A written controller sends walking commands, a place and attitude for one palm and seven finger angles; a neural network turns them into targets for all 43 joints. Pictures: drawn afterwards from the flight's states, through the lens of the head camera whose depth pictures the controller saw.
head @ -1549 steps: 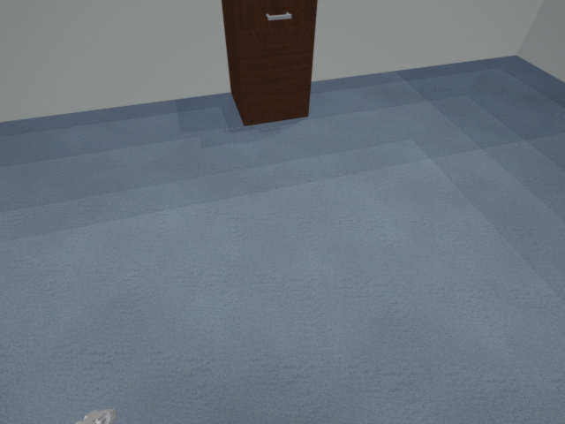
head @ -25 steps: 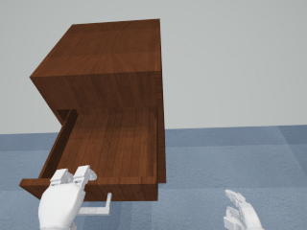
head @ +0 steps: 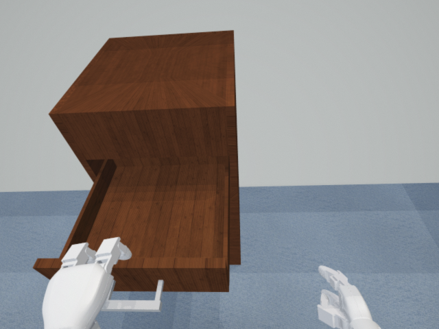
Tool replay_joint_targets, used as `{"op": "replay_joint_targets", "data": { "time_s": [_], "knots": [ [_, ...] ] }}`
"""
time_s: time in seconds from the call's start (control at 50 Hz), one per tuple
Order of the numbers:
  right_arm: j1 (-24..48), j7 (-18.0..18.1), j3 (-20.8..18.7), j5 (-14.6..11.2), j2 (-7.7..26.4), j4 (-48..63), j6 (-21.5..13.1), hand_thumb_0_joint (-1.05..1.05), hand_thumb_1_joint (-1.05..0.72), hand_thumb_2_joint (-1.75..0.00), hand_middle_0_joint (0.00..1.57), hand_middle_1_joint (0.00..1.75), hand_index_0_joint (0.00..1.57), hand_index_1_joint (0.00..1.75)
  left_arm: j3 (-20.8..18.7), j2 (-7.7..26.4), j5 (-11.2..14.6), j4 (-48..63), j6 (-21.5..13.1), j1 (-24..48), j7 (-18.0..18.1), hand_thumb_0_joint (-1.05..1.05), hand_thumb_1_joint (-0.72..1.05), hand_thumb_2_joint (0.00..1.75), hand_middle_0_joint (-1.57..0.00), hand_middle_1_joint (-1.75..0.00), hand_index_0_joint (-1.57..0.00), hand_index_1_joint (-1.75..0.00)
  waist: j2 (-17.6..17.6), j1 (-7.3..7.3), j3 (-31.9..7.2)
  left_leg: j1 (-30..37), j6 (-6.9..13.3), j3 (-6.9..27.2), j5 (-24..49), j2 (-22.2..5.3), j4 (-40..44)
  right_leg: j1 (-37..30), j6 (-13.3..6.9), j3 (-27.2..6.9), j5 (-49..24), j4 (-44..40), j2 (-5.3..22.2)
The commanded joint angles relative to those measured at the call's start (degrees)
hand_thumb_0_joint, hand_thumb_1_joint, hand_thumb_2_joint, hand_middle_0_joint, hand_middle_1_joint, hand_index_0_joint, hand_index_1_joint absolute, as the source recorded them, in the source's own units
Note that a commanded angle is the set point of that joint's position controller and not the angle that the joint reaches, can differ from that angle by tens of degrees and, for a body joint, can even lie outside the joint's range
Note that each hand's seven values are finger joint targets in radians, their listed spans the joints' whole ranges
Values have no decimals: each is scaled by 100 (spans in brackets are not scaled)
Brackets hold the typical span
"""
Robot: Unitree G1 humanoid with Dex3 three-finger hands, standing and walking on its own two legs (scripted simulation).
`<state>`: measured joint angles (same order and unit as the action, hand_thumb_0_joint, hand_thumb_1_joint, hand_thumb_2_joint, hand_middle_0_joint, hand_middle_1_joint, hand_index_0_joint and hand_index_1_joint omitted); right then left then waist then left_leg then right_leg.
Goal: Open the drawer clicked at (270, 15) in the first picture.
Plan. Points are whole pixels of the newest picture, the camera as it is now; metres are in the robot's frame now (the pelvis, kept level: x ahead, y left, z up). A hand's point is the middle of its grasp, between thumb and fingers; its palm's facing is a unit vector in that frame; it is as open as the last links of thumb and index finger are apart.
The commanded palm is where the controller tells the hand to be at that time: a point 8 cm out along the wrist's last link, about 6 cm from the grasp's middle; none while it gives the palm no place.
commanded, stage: draw the hand back to the body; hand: left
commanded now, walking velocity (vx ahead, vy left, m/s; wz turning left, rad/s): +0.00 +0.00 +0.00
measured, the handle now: (133, 295) +0.20 +0.22 -0.10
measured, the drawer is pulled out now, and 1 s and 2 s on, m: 0.30 0.30 0.30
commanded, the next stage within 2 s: step back with the hand held close in 1.60 s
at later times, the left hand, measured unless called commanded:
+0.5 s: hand (75, 288) +0.16 +0.24 +0.08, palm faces +0.02 -0.12 -0.99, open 13.8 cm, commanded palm +0.13 +0.24 +0.15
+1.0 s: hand (64, 235) +0.20 +0.23 +0.17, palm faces +0.35 -0.84 -0.42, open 12.1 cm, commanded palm +0.14 +0.27 +0.19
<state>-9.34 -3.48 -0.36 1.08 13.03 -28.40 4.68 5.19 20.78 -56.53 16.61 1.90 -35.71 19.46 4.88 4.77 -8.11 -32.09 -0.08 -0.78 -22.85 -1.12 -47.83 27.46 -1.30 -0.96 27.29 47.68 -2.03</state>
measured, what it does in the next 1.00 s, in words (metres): stands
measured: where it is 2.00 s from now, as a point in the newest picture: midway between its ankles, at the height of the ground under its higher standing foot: outside the picture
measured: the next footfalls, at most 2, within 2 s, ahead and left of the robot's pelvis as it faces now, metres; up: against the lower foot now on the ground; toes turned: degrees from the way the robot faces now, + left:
none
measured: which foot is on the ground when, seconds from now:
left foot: down 0.00-1.00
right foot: down 0.00-1.00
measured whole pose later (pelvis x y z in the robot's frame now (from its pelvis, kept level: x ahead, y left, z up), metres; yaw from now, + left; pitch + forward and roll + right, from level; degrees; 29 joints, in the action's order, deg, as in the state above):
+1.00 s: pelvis +0.03 +0.01 +0.03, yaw +2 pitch -1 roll +0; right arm -12.5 4.9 2.4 -0.6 11.8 -33.5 -7.7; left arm -11.3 18.4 1.9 28.6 -4.2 -34.9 7.4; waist 3.7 2.5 -1.3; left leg -12.9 0.5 0.5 -17.6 0.3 -31.3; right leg 6.4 -0.4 0.3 20.8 28.1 -0.6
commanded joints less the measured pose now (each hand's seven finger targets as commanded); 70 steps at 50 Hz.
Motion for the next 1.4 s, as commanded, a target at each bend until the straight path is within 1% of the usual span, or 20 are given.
{"op": "replay_joint_targets", "data": {
  "time_s": [0.0, 0.04, 0.12, 0.26, 0.28, 0.32, 0.34, 0.42, 0.58, 0.6, 0.62, 0.64, 0.66, 0.68, 0.72, 0.82, 0.98, 1.2, 1.3, 1.38],
  "knots": [
    [773, 21, -214, -18, 483, 1019, -294, 0, -90, -90, 20, 30, 20, 30, -644, 801, 21, 1347, -79, 190, 271, 0, -50, 30, -30, -120, -30, -120, -394, -101, -519, 1162, 217, 24, 1470, 73, 497, 360, -141, -54, -1944, -920, 21],
    [764, 24, -227, 4, 458, 1024, -321, 0, -90, -90, 20, 30, 20, 30, -655, 822, 2, 1505, -123, 143, 284, 0, -50, 30, -30, -120, -30, -120, -158, -91, -479, 1267, 242, 10, 1411, 67, 480, 430, -161, -54, -1810, -961, 39],
    [750, 54, -198, 32, 496, 976, -314, 0, -90, -90, 20, 30, 20, 30, -1026, 1137, 28, 1481, -113, 203, 261, 0, -50, 30, -30, -120, -30, -120, -388, -31, -470, 1288, 227, 45, 1410, 86, 491, 476, -145, -83, -1779, -1040, 18],
    [866, 155, -199, -97, 516, 973, -326, 0, -90, -90, 20, 30, 20, 30, -1000, 1067, 316, 1397, 76, 212, -76, 0, -50, 30, -30, -120, -30, -120, -361, 15, -393, 1357, 247, 9, 1342, 60, 788, 124, -55, 56, -1734, -1270, 68],
    [882, 170, -189, -136, 492, 995, -364, 0, -90, -90, 20, 30, 20, 30, -917, 980, 406, 1402, 98, 80, -146, 0, -50, 30, -30, -120, -30, -120, -442, -53, -270, 1352, 255, 6, 1308, 47, 817, 55, -38, 24, -1768, -1315, 113],
    [874, 186, -158, -113, 538, 960, -369, 0, -90, -90, 20, 30, 20, 30, -1071, 1196, 431, 1427, 72, 69, -296, 0, -50, 30, -30, -120, -30, -120, -527, 24, -281, 1394, 263, 10, 1380, 70, 868, 0, -20, 22, -1866, -1403, 92],
    [909, 203, -157, -134, 513, 975, -372, 0, -90, -90, 20, 30, 20, 30, -1037, 1159, 467, 1518, 57, 53, -334, 0, -50, 30, -30, -120, -30, -120, -547, -36, -131, 1364, 259, 15, 1308, 48, 924, -32, -22, 4, -1788, -1435, 123],
    [854, 222, -125, -46, 548, 963, -396, 0, -90, -90, 20, 30, 20, 30, -1362, 1561, 321, 1846, -114, 320, -382, 0, -50, 30, -30, -120, -30, -120, -171, 71, -162, 1605, 253, 14, 1364, 55, 960, 70, -59, 2, -1607, -1555, 106],
    [852, 213, -197, -119, 545, 937, -370, 0, -90, -90, 20, 30, 20, 30, -1598, 1470, 542, 1850, -166, 135, -334, 0, -50, 30, -30, -120, -30, -120, -225, -3, -85, 1699, 200, 49, 1534, -2, 1062, -84, -48, 107, -1743, -1578, 112],
    [332, 402, -138, -260, 247, 1198, -795, 0, -90, -90, 20, 30, 20, 30, -1064, -591, 4732, 2119, -367, 391, -720, 0, -47, 32, -30, -118, -30, -118, -543, -498, 194, 2550, 337, 192, 1201, -153, 1379, -573, -26, 376, -1449, -1701, 66],
    [310, 542, -98, -257, 394, 1023, -996, 0, -90, -90, 20, 30, 20, 30, -1428, 40, 4927, 1504, -512, -106, -798, 0, -43, 33, -29, -115, -29, -115, -659, -333, 282, 2512, 321, 140, 971, -152, 1490, -543, -17, 398, -1221, -1780, 23],
    [471, 623, -52, -269, 322, 1084, -1095, 0, -90, -90, 20, 30, 20, 30, -1364, 28, 5067, 1944, -594, -106, -847, 0, -40, 34, -29, -113, -29, -113, -411, -324, 393, 2392, 289, 134, 872, -137, 1585, -687, -8, 354, -1124, -1796, 101],
    [415, 736, -9, -221, 427, 1027, -1101, 0, -90, -90, 20, 30, 20, 30, -1728, 343, 5335, 2057, -729, -8, -872, 0, -36, 36, -29, -111, -29, -111, -816, -233, 310, 2365, 276, 152, 1052, -91, 1632, -758, 14, 430, -1327, -1932, 126],
    [493, 818, 17, -234, 381, 1076, -1207, 0, -90, -90, 20, 30, 20, 30, -1523, 251, 5510, 2459, -803, 177, -926, 0, -32, 37, -29, -109, -29, -109, -812, -310, 296, 2365, 263, 153, 1207, -115, 1707, -901, 70, 405, -1487, -1967, 229],
    [391, 916, 65, -166, 428, 932, -1409, 0, -90, -90, 20, 30, 20, 30, -1854, 577, 5555, 2644, -942, 470, -895, 0, -26, 40, -28, -104, -28, -104, -476, -210, 248, 2409, 235, 94, 1431, -28, 1773, -994, 52, 379, -1719, -2118, 256],
    [371, 922, 118, -152, 350, 562, -1615, 0, -90, -90, 20, 30, 20, 30, -2105, 566, 5720, 2494, -987, 272, -961, 0, -8, 48, -27, -93, -27, -93, 299, -180, 737, 2389, 123, 72, 1897, -30, 1933, -1155, -16, 381, -2148, -2387, 298],
    [522, 809, -29, -176, 384, 486, -1571, 0, -90, -90, 20, 30, 20, 30, -2236, 410, 5928, 2444, -982, 64, -1188, 0, 20, 60, -25, -75, -25, -75, -397, -168, 184, 2774, 127, 58, 2872, -150, 2056, -1720, 66, 403, -3055, -2358, 321],
    [673, 856, -70, -185, 422, 328, -1479, 0, -90, -90, 20, 30, 20, 30, -2870, 887, 5978, 2598, -967, 614, -1135, 0, 58, 76, -22, -50, -22, -50, -161, -146, 171, 2956, 111, -44, 2934, -58, 2172, -1881, 70, 337, -3308, -2636, 314],
    [721, 835, -77, -190, 424, 298, -1420, 0, -90, -90, 20, 30, 20, 30, -2822, 736, 6027, 2375, -948, 749, -1171, 0, 76, 84, -21, -39, -21, -39, -155, -168, 383, 2974, 105, -45, 2851, -70, 2260, -1835, 80, 351, -3219, -2721, 300],
    [752, 795, -101, -192, 462, 361, -1339, 0, -90, -90, 20, 30, 20, 30, -2658, 563, 6067, 2192, -940, 619, -1240, 0, 90, 90, -20, -30, -20, -30, -533, -177, 388, 2967, 135, -22, 2674, -93, 2345, -1866, 111, 368, -3124, -2738, 300]
  ]
}}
